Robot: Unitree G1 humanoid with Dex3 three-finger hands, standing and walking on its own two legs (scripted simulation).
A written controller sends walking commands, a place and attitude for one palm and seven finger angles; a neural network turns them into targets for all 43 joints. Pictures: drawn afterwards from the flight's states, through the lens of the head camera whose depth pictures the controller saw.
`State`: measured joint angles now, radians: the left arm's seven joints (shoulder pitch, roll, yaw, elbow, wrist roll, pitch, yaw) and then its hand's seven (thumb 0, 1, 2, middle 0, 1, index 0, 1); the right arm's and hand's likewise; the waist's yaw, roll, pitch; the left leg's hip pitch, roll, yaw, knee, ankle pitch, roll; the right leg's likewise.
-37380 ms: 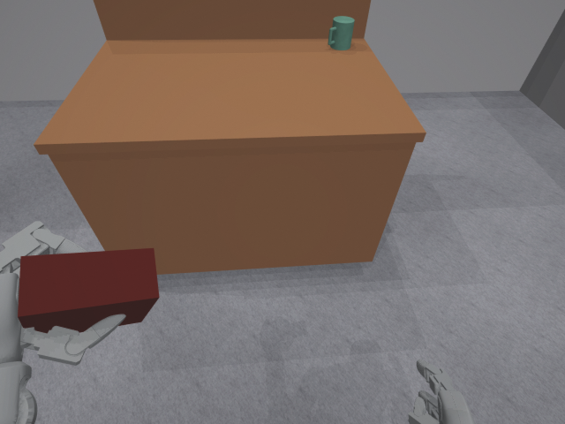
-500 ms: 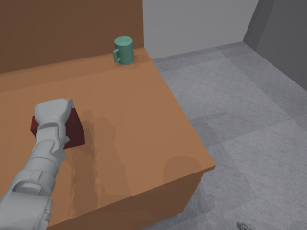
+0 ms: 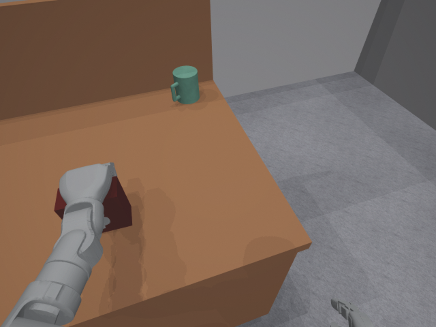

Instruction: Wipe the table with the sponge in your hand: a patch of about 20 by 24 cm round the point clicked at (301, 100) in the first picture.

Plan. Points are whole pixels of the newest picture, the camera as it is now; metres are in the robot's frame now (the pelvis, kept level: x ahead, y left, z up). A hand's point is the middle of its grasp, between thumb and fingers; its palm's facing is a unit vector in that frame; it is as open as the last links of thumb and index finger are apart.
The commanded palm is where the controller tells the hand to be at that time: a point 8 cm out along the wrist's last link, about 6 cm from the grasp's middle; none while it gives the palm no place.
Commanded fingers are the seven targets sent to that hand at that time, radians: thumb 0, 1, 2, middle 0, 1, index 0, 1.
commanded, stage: wipe back along the first lane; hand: left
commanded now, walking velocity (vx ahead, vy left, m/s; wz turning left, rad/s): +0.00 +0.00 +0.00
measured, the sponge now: (100, 212) +0.34 +0.29 +0.00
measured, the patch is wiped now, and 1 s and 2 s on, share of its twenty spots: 0.90 0.95 0.95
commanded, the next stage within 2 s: lift the sponge slowly off the table in 0.66 s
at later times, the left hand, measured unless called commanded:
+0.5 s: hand (101, 218) +0.30 +0.26 +0.04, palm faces -0.02 -0.06 -1.00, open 9.3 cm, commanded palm +0.25 +0.24 +0.07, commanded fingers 0.00 0.10 1.30 -1.20 -1.60 -1.20 -1.60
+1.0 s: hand (99, 238) +0.26 +0.24 +0.04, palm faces -0.02 -0.12 -0.99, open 9.3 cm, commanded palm +0.22 +0.24 +0.09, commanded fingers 0.00 0.10 1.30 -1.20 -1.60 -1.20 -1.60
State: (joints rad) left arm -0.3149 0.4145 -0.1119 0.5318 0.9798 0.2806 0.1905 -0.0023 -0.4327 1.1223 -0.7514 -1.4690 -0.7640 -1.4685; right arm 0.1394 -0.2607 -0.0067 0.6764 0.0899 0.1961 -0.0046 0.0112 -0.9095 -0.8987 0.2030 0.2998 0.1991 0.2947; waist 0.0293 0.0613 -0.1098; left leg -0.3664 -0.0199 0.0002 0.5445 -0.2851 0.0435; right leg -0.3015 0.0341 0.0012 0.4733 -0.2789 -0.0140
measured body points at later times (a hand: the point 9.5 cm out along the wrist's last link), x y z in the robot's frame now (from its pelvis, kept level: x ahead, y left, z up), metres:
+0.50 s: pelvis +0.00 -0.01 +0.00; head +0.00 -0.03 +0.45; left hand +0.29 +0.25 +0.09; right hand +0.21 -0.23 -0.10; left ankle -0.01 +0.09 -0.74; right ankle -0.03 -0.12 -0.74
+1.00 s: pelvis -0.01 -0.01 +0.00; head -0.02 -0.04 +0.45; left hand +0.25 +0.24 +0.09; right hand +0.21 -0.23 -0.09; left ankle -0.01 +0.09 -0.74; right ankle -0.03 -0.12 -0.74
